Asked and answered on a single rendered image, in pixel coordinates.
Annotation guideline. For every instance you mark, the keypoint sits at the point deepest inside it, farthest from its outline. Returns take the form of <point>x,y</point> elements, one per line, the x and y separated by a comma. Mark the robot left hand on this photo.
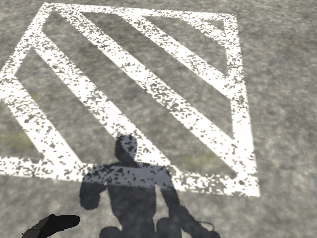
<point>51,224</point>

